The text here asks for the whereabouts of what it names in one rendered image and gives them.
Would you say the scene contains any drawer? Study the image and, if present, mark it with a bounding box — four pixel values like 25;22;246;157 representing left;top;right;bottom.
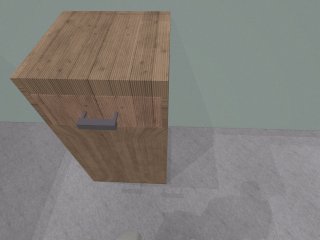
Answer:
31;94;162;127

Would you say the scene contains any cabinet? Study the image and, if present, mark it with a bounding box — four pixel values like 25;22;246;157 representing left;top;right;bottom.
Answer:
10;11;171;184

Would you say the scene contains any robot left thigh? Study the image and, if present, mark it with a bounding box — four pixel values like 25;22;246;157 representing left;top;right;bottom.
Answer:
114;229;145;240

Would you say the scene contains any handle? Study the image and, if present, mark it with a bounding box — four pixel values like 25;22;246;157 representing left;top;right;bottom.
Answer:
76;111;118;131

